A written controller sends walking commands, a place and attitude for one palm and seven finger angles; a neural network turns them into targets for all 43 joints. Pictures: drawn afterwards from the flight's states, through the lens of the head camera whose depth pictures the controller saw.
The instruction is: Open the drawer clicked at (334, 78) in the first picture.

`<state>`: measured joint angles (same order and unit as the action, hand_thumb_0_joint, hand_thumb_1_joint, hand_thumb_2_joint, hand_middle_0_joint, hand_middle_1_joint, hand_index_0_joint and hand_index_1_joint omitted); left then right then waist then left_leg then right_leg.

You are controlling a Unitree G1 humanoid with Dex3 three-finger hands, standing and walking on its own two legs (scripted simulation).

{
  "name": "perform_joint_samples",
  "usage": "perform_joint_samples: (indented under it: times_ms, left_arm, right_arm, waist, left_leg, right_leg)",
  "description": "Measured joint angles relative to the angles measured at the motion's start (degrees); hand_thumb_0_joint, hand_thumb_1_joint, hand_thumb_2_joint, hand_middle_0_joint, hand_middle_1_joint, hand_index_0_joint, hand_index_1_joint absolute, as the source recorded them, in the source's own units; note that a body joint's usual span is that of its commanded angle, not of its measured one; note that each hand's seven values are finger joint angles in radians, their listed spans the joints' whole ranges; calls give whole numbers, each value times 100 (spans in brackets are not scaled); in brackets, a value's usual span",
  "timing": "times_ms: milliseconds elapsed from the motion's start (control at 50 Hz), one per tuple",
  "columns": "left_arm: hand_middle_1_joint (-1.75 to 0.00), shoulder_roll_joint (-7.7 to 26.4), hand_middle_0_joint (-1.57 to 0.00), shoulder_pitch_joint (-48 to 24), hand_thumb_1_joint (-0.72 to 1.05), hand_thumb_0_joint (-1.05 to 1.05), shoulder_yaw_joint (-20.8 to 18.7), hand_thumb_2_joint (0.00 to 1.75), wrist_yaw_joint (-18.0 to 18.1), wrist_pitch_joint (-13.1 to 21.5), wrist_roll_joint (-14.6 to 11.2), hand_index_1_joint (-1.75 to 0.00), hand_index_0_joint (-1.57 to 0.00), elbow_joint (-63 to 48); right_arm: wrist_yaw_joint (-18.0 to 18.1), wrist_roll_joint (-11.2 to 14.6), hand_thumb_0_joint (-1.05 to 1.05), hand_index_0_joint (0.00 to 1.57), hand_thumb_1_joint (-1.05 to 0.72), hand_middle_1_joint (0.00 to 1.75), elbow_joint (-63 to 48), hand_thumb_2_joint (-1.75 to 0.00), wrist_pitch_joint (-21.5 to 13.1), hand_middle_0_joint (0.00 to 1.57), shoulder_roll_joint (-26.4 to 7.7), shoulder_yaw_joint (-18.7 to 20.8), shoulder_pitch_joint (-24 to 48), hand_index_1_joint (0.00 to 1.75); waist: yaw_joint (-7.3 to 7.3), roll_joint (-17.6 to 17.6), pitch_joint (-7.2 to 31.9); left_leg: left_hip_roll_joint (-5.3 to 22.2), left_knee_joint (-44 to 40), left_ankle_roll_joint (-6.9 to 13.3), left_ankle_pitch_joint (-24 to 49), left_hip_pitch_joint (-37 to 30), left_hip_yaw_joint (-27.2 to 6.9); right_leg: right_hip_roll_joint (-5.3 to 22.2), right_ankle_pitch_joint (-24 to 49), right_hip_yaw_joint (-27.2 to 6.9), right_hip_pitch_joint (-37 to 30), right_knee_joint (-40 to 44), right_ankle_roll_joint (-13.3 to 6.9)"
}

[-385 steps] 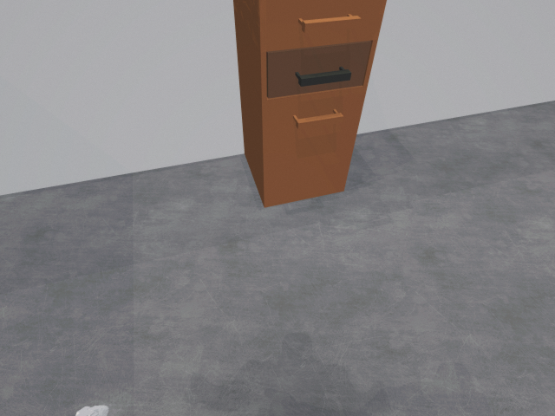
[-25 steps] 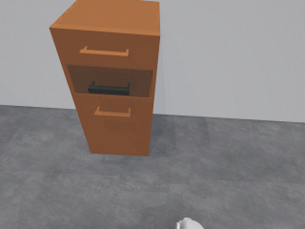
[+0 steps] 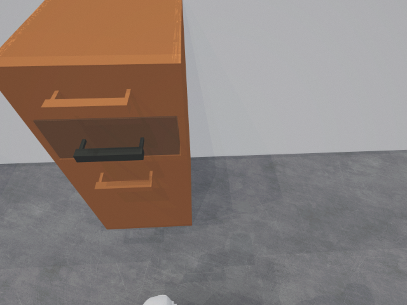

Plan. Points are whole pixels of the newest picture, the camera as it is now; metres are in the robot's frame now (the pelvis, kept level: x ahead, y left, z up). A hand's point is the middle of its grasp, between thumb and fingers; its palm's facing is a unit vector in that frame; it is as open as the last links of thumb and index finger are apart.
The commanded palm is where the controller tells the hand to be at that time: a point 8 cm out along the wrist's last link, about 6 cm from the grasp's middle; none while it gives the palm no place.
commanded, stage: come to a stop and stand still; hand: left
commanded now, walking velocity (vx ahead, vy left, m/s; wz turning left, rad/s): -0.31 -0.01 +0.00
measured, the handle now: (111, 148) +0.53 +0.29 -0.08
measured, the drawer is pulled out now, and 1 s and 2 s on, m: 0.00 0.00 0.00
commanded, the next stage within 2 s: look again from close up in 1.14 s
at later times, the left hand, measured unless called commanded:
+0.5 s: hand out of the picture +0.04 +0.18 -0.17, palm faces +0.00 -0.96 -0.29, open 7.4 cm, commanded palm none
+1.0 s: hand out of the picture -0.02 +0.12 -0.16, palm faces +0.01 -0.98 -0.20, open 7.3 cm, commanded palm none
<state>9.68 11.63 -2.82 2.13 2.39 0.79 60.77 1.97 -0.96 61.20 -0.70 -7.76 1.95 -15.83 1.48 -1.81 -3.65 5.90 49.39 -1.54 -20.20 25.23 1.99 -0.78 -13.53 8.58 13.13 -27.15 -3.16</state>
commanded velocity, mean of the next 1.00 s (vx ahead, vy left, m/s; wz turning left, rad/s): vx -0.05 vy -0.03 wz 0.00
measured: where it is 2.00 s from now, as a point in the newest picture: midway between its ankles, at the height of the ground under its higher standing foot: outside the picture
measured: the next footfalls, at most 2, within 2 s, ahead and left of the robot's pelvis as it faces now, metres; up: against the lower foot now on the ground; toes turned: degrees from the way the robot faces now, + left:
left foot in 0.08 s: +0.13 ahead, +0.14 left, +0.00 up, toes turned +4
right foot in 0.44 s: +0.02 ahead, -0.14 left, +0.00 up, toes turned -6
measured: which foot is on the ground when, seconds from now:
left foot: up 0.00-0.06, down 0.08-0.44, up 0.46-0.66, down 0.68-1.00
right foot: down 0.00-0.12, up 0.14-0.42, down 0.44-1.00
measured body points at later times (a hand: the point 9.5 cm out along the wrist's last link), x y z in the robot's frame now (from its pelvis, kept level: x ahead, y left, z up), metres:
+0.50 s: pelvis -0.01 -0.02 -0.01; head +0.01 -0.05 +0.44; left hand +0.04 +0.23 -0.14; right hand +0.08 -0.27 -0.17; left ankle +0.07 +0.13 -0.72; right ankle -0.02 -0.13 -0.74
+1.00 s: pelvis -0.03 -0.06 +0.01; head -0.03 -0.07 +0.46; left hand -0.02 +0.17 -0.15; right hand -0.07 -0.26 -0.16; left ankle -0.03 +0.09 -0.74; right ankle -0.02 -0.13 -0.74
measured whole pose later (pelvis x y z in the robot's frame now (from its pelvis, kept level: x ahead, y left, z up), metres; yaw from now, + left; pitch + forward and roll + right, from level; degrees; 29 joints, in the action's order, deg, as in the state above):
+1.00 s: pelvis -0.03 -0.06 +0.01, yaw -2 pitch -1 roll +1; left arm 8.4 15.2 -0.7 1.4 -0.3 0.0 64.9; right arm 1.7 -0.8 65.8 1.1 -7.2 0.4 -17.7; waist 0.4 -1.1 -1.6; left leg 2.7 22.3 -2.4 -12.2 8.8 0.9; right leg -1.5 -12.0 4.5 10.6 -23.6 -3.4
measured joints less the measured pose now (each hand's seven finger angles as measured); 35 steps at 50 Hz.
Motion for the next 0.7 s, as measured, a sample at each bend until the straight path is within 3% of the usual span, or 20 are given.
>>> perform_joint_samples:
  times_ms: [80, 140, 200, 280, 360, 440, 500, 580, 700]
  left_arm:
    - [-30, -12, -20, 199, 93, -1, 41, 90, -19, -203, -5, -30, -20, 61]
    - [-30, 88, -19, 248, 92, -1, 23, 90, -2, -391, -33, -30, -20, 25]
    - [-30, 145, -19, 201, 92, 0, -4, 90, 0, -504, -43, -30, -19, -70]
    - [-30, 199, -19, 161, 91, 0, -47, 90, -48, -525, -34, -30, -19, -246]
    - [-30, 221, -19, 105, 91, 0, -57, 90, -95, -557, -25, -30, -19, -377]
    - [-30, 255, -19, 197, 91, 0, -20, 90, -116, -431, 16, -30, -19, -518]
    - [-30, 93, -19, 183, 91, 0, 53, 90, -104, -426, 70, -30, -19, -440]
    - [-30, -55, -19, 248, 90, 0, 106, 90, -82, -399, 82, -30, -20, -338]
    - [-30, -89, -20, 100, 91, 0, 148, 90, -48, -308, -30, -30, -20, -152]
  right_arm:
    - [14, 39, 3, 19, -96, 30, -92, -90, 76, 20, -292, 66, 412, 30]
    - [-6, 21, 2, 19, -95, 30, -202, -90, 107, 20, -259, 72, 643, 30]
    - [19, -12, 2, 19, -94, 30, -368, -90, 142, 20, -208, 25, 870, 30]
    - [14, -27, 1, 20, -92, 30, -521, -90, 208, 20, -166, 18, 1137, 30]
    - [-21, -33, 1, 20, -92, 30, -600, -90, 246, 20, -193, 57, 1227, 30]
    - [-95, 2, 1, 20, -91, 30, -624, -90, 334, 20, -250, 125, 1107, 30]
    - [-132, 27, 1, 20, -91, 30, -557, -90, 468, 20, -394, 201, 958, 30]
    - [-134, 43, 1, 20, -91, 30, -379, -90, 463, 20, -427, 194, 667, 30]
    - [-48, 51, 1, 19, -91, 30, 0, -90, 261, 20, -321, 52, 194, 30]
  waist:
    - [-167, -33, -41]
    - [-282, 260, -103]
    - [-314, 311, -176]
    - [-327, 257, -247]
    - [-284, 135, -223]
    - [-256, 107, -50]
    - [-207, -135, -45]
    - [-152, -108, 68]
    - [-52, -18, 145]
  left_leg:
    - [-76, -1439, -30, 1085, -417, 29]
    - [-228, -1450, 149, 781, -568, 232]
    - [-227, -1652, 208, 819, -589, 285]
    - [-134, -1937, 171, 1055, -590, 320]
    - [-50, -2038, 72, 1205, -526, 306]
    - [-56, -1731, -63, 1127, -261, 299]
    - [-183, -847, 15, -56, -8, -101]
    - [-403, -79, 77, -386, -132, -167]
    - [-386, -1982, 68, 349, -1291, -147]
  right_leg:
    - [48, -379, -97, -108, -423, 165]
    - [228, -899, -296, 82, -1081, 267]
    - [111, -1705, -563, 604, -2492, 317]
    - [63, -1728, -693, 961, -3325, 416]
    - [189, -1658, -667, 774, -2679, 438]
    - [354, -789, -676, 131, -808, 328]
    - [252, -710, -571, 182, -934, 224]
    - [201, -463, -573, 77, -568, 147]
    - [25, -355, -386, 128, -452, 96]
